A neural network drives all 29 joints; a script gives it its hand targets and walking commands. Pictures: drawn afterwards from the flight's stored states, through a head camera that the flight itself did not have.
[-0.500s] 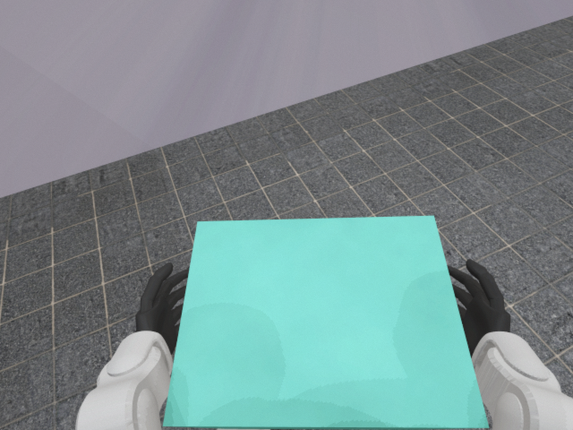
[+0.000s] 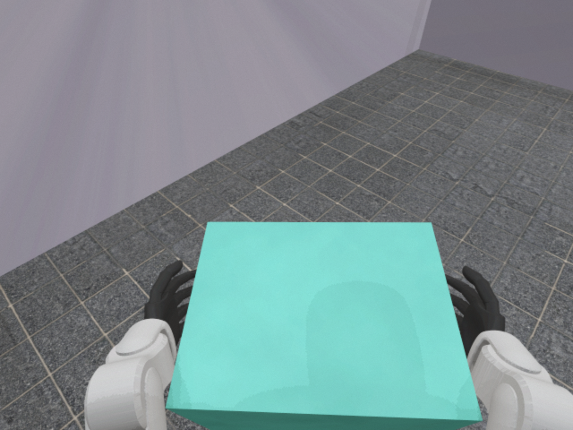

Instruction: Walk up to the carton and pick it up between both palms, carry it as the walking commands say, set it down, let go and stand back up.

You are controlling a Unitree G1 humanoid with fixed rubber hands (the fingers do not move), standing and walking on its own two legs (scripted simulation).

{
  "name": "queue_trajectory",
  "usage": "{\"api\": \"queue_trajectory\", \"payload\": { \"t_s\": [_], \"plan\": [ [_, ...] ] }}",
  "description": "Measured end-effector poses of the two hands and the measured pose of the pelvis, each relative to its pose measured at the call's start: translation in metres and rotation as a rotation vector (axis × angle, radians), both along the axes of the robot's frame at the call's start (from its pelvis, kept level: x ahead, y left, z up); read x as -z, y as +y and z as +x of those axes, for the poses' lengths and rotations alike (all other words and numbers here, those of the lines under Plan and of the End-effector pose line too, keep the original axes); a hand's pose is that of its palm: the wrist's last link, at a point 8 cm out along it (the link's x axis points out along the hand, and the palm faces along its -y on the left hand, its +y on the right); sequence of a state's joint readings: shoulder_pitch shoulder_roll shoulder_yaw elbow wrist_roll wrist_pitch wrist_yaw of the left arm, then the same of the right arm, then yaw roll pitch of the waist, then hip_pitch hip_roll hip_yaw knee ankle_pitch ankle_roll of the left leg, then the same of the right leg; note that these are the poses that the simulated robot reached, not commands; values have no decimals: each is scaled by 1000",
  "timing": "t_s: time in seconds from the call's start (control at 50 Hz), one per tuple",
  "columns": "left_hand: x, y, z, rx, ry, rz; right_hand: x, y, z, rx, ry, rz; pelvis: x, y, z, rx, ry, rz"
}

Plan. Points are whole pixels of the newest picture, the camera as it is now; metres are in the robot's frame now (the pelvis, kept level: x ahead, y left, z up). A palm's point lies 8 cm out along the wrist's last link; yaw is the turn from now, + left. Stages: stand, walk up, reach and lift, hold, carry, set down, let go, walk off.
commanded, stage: carry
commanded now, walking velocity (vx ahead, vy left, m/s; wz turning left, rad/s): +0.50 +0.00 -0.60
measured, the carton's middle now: (316, 340) +0.24 -0.01 +0.02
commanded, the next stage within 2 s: none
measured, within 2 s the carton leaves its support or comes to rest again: neither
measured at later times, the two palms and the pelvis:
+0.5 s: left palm (266, 141) +0.64 +0.06 +0.09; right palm (455, 178) +0.52 -0.29 +0.08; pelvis +0.37 -0.04 -0.01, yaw -17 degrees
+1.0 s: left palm (338, 70) +0.96 -0.13 +0.10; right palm (481, 113) +0.72 -0.41 +0.10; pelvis +0.67 -0.14 +0.00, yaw -35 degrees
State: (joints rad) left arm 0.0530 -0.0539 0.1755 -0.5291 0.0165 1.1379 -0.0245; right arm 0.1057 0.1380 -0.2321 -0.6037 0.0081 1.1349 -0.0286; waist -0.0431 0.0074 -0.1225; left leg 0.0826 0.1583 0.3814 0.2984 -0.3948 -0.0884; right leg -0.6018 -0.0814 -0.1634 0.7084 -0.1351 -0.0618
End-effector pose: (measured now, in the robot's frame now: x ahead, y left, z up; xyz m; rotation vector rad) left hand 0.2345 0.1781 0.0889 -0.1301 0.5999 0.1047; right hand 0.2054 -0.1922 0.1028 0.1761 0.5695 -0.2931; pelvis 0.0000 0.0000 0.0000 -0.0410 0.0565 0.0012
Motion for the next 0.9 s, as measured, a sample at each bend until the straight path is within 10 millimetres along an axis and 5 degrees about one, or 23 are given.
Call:
{"api": "queue_trajectory", "payload": {
  "t_s": [0.1,0.18,0.3,0.44,0.6,0.68,0.78,0.9],
  "plan": [
    [22,-22,85,-13,-4,1,25,-23,89,-14,-7,2,26,-24,87,19,-7,-26],
    [37,-42,140,-37,86,-6,39,-43,151,-39,82,-5,21,-39,138,50,0,-4],
    [19,-64,217,-20,113,21,38,-63,212,33,94,90,-4,-48,211,138,2,42],
    [-2,-102,345,156,16,49,26,-91,280,183,3,79,-3,-44,316,256,6,54],
    [24,-135,497,345,-8,37,26,-106,379,321,-2,-2,22,-48,448,389,-14,71],
    [23,-160,544,438,77,59,23,-118,400,405,86,14,4,-50,491,474,-20,64],
    [-3,-199,601,505,41,18,3,-137,424,511,37,21,-10,-59,545,535,-11,39],
    [-19,-252,667,582,-13,27,-7,-174,467,580,-11,16,-11,-94,613,591,-7,26]
  ]
}}
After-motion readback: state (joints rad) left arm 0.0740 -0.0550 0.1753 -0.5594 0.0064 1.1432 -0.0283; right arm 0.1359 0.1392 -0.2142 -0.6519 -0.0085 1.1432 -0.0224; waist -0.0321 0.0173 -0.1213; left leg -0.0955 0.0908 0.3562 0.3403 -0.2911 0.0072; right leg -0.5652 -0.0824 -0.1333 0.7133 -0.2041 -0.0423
